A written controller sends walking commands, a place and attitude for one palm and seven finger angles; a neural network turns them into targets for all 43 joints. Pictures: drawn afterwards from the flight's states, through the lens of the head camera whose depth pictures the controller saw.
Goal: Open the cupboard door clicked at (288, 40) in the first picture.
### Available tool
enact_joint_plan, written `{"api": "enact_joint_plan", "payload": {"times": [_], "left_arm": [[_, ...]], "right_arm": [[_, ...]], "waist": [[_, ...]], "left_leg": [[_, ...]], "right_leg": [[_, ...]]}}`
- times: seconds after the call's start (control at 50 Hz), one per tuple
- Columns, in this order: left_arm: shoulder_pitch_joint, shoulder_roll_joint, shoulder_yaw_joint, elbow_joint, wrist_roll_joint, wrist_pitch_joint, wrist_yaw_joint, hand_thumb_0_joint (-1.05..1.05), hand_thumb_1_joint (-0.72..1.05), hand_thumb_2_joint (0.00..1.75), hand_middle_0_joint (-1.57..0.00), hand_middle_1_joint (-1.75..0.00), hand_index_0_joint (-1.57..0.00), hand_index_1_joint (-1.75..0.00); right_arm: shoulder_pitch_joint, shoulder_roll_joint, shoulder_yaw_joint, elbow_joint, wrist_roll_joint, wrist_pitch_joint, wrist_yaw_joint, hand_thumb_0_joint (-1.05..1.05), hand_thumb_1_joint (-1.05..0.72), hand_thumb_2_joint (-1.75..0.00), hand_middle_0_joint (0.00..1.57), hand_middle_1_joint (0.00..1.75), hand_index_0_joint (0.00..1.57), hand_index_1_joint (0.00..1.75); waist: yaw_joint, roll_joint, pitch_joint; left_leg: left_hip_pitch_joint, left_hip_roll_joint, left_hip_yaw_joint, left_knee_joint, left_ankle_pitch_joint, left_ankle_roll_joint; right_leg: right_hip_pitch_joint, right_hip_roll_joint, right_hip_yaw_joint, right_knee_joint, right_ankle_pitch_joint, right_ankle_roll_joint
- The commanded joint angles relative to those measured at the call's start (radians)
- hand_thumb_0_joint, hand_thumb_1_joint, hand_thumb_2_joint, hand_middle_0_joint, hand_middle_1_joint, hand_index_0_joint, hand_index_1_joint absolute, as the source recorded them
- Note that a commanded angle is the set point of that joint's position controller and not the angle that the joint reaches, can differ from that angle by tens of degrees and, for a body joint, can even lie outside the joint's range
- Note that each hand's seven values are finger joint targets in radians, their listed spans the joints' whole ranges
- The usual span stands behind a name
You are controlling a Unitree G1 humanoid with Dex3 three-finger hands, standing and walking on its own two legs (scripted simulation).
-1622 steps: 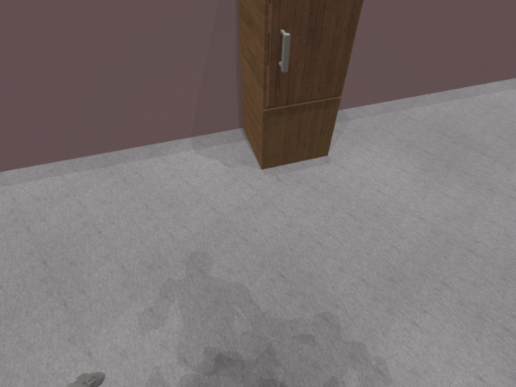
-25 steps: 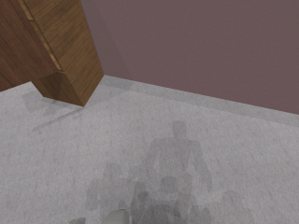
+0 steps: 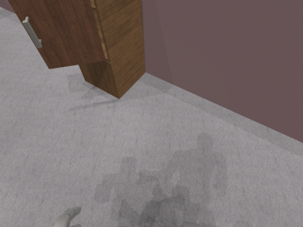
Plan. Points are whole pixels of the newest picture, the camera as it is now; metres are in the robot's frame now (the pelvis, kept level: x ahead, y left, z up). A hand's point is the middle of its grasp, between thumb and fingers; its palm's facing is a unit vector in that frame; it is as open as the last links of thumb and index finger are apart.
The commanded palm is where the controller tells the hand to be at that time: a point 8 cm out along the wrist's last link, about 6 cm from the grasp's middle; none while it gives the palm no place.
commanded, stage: turn to face it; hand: left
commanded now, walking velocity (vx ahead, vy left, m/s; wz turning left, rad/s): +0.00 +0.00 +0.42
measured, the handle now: (33, 32) +0.99 +0.68 -0.08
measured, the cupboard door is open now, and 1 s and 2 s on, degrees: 46 46 46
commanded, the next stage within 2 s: take the last steps up to it in 0.24 s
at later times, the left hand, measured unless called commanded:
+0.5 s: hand out of the picture -0.05 +0.18 -0.18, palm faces +0.32 -0.92 -0.22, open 7.3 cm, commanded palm none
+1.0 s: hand (80, 205) +0.19 +0.24 -0.16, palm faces +0.27 -0.94 -0.21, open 7.4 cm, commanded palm none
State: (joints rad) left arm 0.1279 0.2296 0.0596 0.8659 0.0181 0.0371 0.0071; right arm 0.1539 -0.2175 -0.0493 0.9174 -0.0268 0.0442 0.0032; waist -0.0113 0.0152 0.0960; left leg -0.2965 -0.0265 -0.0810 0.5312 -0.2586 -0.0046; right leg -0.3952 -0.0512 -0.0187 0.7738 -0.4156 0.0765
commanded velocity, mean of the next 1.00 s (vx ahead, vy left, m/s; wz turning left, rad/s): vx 0.20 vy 0.10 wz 0.20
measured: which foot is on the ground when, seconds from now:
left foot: down 0.00-0.04, up 0.06-0.48, down 0.50-1.00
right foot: up 0.00-0.02, down 0.04-0.50, up 0.52-0.96, down 0.98-1.00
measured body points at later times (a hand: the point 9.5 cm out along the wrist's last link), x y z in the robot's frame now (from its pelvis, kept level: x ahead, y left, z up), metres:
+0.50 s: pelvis +0.01 -0.01 +0.00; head +0.04 +0.01 +0.44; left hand -0.06 +0.23 -0.16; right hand +0.17 -0.22 -0.14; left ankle -0.04 +0.08 -0.73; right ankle +0.01 -0.13 -0.73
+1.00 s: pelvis +0.12 +0.03 -0.01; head +0.16 +0.02 +0.44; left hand +0.17 +0.29 -0.14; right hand +0.09 -0.20 -0.17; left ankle -0.03 +0.08 -0.73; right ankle +0.21 -0.04 -0.74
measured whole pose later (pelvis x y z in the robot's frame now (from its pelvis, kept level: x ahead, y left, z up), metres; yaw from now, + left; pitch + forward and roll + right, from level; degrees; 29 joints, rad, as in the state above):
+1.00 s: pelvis +0.12 +0.03 -0.01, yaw +18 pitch +0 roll +2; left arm 0.09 0.16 0.04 0.96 0.03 -0.03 -0.02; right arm 0.45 -0.15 -0.02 1.14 -0.02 -0.03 -0.02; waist -0.04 0.02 0.07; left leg -0.02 -0.07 0.03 0.48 -0.44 0.06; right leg -0.39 -0.06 -0.12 0.62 -0.23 -0.04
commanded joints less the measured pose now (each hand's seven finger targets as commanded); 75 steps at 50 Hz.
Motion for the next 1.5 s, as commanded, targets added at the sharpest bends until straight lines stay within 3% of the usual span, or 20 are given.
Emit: {"api": "enact_joint_plan", "payload": {"times": [0.0, 0.02, 0.04, 0.14, 0.32, 0.44, 0.48, 0.5, 0.6, 0.86, 0.92, 0.96, 0.98, 1.0, 1.04, 1.1, 1.32, 1.4, 1.44, 1.48], "left_arm": [[0.174, 0.125, 0.035, -0.034, -0.003, -0.040, 0.015, 0.00, 0.90, 0.90, -0.20, -0.30, -0.20, -0.30], [0.200, 0.216, 0.054, -0.030, 0.014, -0.050, 0.025, 0.00, 0.90, 0.90, -0.20, -0.30, -0.20, -0.30], [0.184, 0.245, 0.047, -0.038, 0.011, -0.045, 0.025, 0.00, 0.90, 0.90, -0.20, -0.30, -0.20, -0.30], [0.054, 0.105, 0.017, -0.049, 0.002, -0.054, 0.030, 0.00, 0.90, 0.90, -0.20, -0.30, -0.20, -0.30], [0.223, 0.136, 0.033, 0.049, 0.011, -0.059, 0.029, 0.00, 0.90, 0.90, -0.20, -0.30, -0.20, -0.30], [0.169, 0.159, 0.047, 0.082, 0.007, -0.055, 0.008, 0.00, 0.90, 0.90, -0.20, -0.30, -0.20, -0.30], [0.116, 0.072, 0.035, 0.034, -0.004, -0.044, -0.011, 0.00, 0.90, 0.90, -0.20, -0.30, -0.20, -0.30], [0.008, 0.057, 0.018, -0.009, 0.009, -0.040, -0.009, 0.00, 0.90, 0.90, -0.20, -0.30, -0.20, -0.30], [0.072, 0.056, 0.017, 0.069, 0.012, -0.043, -0.027, 0.00, 0.90, 0.90, -0.20, -0.30, -0.20, -0.30], [-0.096, 0.002, -0.006, 0.018, 0.005, -0.060, -0.026, 0.00, 0.90, 0.90, -0.20, -0.30, -0.20, -0.30], [0.023, 0.013, 0.005, 0.047, 0.005, -0.067, -0.022, 0.00, 0.90, 0.90, -0.20, -0.30, -0.20, -0.30], [0.331, 0.136, 0.042, 0.131, 0.013, -0.091, -0.007, 0.00, 0.90, 0.90, -0.20, -0.30, -0.20, -0.30], [0.415, 0.212, 0.060, 0.158, 0.006, -0.087, -0.001, 0.00, 0.90, 0.90, -0.20, -0.30, -0.20, -0.30], [0.347, 0.199, 0.058, 0.144, -0.006, -0.088, 0.004, 0.00, 0.90, 0.90, -0.20, -0.30, -0.20, -0.30], [0.189, 0.081, 0.033, 0.120, -0.006, -0.086, 0.013, 0.00, 0.90, 0.90, -0.20, -0.30, -0.20, -0.30], [0.180, 0.006, 0.008, 0.137, 0.003, -0.109, 0.010, 0.00, 0.90, 0.90, -0.20, -0.30, -0.20, -0.30], [0.244, 0.083, 0.014, 0.203, 0.012, -0.121, 0.005, 0.00, 0.90, 0.90, -0.20, -0.30, -0.20, -0.30], [0.216, 0.092, 0.026, 0.202, 0.010, -0.097, 0.004, 0.00, 0.90, 0.90, -0.20, -0.30, -0.20, -0.30], [0.245, -0.005, 0.004, 0.158, -0.004, -0.092, -0.006, 0.00, 0.90, 0.90, -0.20, -0.30, -0.20, -0.30], [0.140, -0.011, 0.001, 0.129, -0.002, -0.088, 0.002, 0.00, 0.90, 0.90, -0.20, -0.30, -0.20, -0.30]], "right_arm": [[-0.032, -0.162, -0.059, -0.083, 0.013, -0.017, -0.008, 0.00, -0.90, -0.90, 0.20, 0.30, 0.20, 0.30], [-0.008, -0.090, -0.049, -0.099, 0.022, -0.020, -0.002, 0.00, -0.90, -0.90, 0.20, 0.30, 0.20, 0.30], [-0.012, -0.113, -0.055, -0.107, 0.015, -0.015, 0.000, 0.00, -0.90, -0.90, 0.20, 0.30, 0.20, 0.30], [0.010, -0.082, -0.047, -0.020, 0.008, 0.015, 0.015, 0.00, -0.90, -0.90, 0.20, 0.30, 0.20, 0.30], [-0.078, -0.033, -0.012, 0.002, 0.018, -0.003, 0.005, 0.00, -0.90, -0.90, 0.20, 0.30, 0.20, 0.30], [0.019, -0.064, -0.011, 0.029, 0.008, -0.028, 0.008, 0.00, -0.90, -0.90, 0.20, 0.30, 0.20, 0.30], [0.166, -0.212, -0.047, 0.053, -0.012, -0.038, 0.000, 0.00, -0.90, -0.90, 0.20, 0.30, 0.20, 0.30], [0.243, -0.238, -0.048, 0.072, -0.010, -0.032, -0.010, 0.00, -0.90, -0.90, 0.20, 0.30, 0.20, 0.30], [0.132, -0.122, -0.006, 0.036, 0.004, -0.074, -0.029, 0.00, -0.90, -0.90, 0.20, 0.30, 0.20, 0.30], [0.320, -0.079, 0.006, 0.153, -0.001, -0.097, -0.031, 0.00, -0.90, -0.90, 0.20, 0.30, 0.20, 0.30], [0.304, -0.078, 0.007, 0.173, 0.003, -0.096, -0.033, 0.00, -0.90, -0.90, 0.20, 0.30, 0.20, 0.30], [0.292, -0.054, 0.003, 0.155, 0.025, -0.109, -0.023, 0.00, -0.90, -0.90, 0.20, 0.30, 0.20, 0.30], [0.310, -0.039, -0.002, 0.125, 0.024, -0.113, -0.023, 0.00, -0.90, -0.90, 0.20, 0.30, 0.20, 0.30], [0.261, -0.078, -0.015, 0.131, 0.014, -0.097, -0.020, 0.00, -0.90, -0.90, 0.20, 0.30, 0.20, 0.30], [0.161, -0.022, -0.015, 0.123, 0.006, -0.076, -0.007, 0.00, -0.90, -0.90, 0.20, 0.30, 0.20, 0.30], [0.215, 0.030, -0.005, 0.150, -0.002, -0.048, 0.007, 0.00, -0.90, -0.90, 0.20, 0.30, 0.20, 0.30], [-0.018, 0.018, -0.003, 0.046, 0.003, -0.068, 0.041, 0.00, -0.90, -0.90, 0.20, 0.30, 0.20, 0.30], [0.172, -0.059, -0.018, 0.094, -0.001, -0.092, 0.025, 0.00, -0.90, -0.90, 0.20, 0.30, 0.20, 0.30], [0.377, -0.246, -0.061, 0.132, -0.012, -0.092, -0.006, 0.00, -0.90, -0.90, 0.20, 0.30, 0.20, 0.30], [0.278, -0.199, -0.044, 0.106, -0.007, -0.087, -0.025, 0.00, -0.90, -0.90, 0.20, 0.30, 0.20, 0.30]], "waist": [[0.067, 0.041, -0.185], [0.071, -0.260, -0.202], [0.069, -0.276, -0.179], [-0.005, -0.203, -0.099], [0.068, -0.219, -0.134], [0.010, -0.174, -0.092], [-0.070, 0.264, -0.087], [-0.113, 0.255, -0.057], [0.001, 0.089, -0.025], [-0.022, 0.066, 0.010], [0.044, 0.036, -0.022], [0.170, -0.173, -0.199], [0.161, -0.308, -0.275], [0.146, -0.251, -0.210], [0.079, -0.088, -0.014], [0.026, -0.163, -0.012], [0.054, -0.189, -0.001], [-0.050, -0.095, -0.088], [-0.106, 0.319, -0.222], [-0.085, 0.233, -0.197]], "left_leg": [[-0.100, 0.114, -0.158, 0.053, 0.227, 0.072], [-0.286, -0.039, 0.013, 0.285, -0.149, -0.011], [-0.266, -0.039, 0.023, 0.510, -0.384, -0.024], [-0.260, 0.034, 0.027, 0.714, -0.132, -0.045], [-0.160, 0.020, 0.121, 0.277, -0.224, -0.037], [0.142, 0.013, 0.180, -0.044, -0.102, 0.006], [0.377, 0.315, -0.269, -0.235, -0.131, 0.161], [0.329, 0.410, -0.395, -0.320, -0.128, 0.256], [0.211, 0.254, -0.148, -0.334, 0.035, 0.203], [0.266, 0.234, -0.070, -0.284, 0.373, 0.226], [0.175, 0.186, -0.028, -0.158, 0.461, 0.181], [-0.128, 0.054, 0.079, 0.271, 0.250, 0.092], [-0.303, -0.055, 0.111, 0.579, -0.310, 0.045], [-0.322, 0.015, 0.024, 0.732, -0.286, 0.040], [-0.346, 0.102, 0.002, 0.748, -0.090, 0.032], [-0.273, 0.123, 0.063, 0.632, 0.015, -0.008], [-0.201, 0.096, 0.179, 0.140, 0.083, -0.023], [0.200, 0.037, 0.217, -0.079, 0.059, 0.008], [0.477, 0.382, -0.242, -0.186, 0.157, 0.139], [0.357, 0.431, -0.247, -0.256, 0.044, 0.212]], "right_leg": [[0.365, -0.036, 0.028, -0.383, 0.241, -0.030], [0.482, -0.313, 0.307, -0.454, 0.389, -0.128], [0.354, -0.464, 0.349, -0.461, 0.523, -0.228], [0.245, -0.248, 0.057, -0.434, 0.534, -0.177], [0.420, -0.281, 0.002, -0.361, 0.837, -0.218], [0.165, -0.298, -0.017, -0.353, 0.206, -0.161], [-0.211, -0.077, -0.200, 0.035, -0.164, -0.050], [-0.304, -0.043, -0.121, 0.222, -0.242, -0.055], [-0.267, -0.074, -0.023, 0.378, 0.057, -0.058], [-0.142, -0.030, -0.082, -0.032, 0.106, -0.068], [0.120, 0.019, -0.109, -0.177, 0.160, -0.095], [0.640, -0.222, 0.174, -0.333, 0.188, -0.187], [0.752, -0.486, 0.539, -0.455, 0.316, -0.298], [0.576, -0.507, 0.580, -0.526, 0.165, -0.314], [0.296, -0.408, 0.321, -0.563, 0.083, -0.241], [0.191, -0.294, 0.057, -0.584, 0.300, -0.177], [0.288, -0.279, -0.058, -0.540, 0.445, -0.179], [0.184, -0.217, -0.118, -0.251, 0.425, -0.139], [-0.156, -0.003, -0.160, 0.286, -0.201, -0.079], [-0.275, -0.053, -0.017, 0.522, -0.125, -0.107]]}}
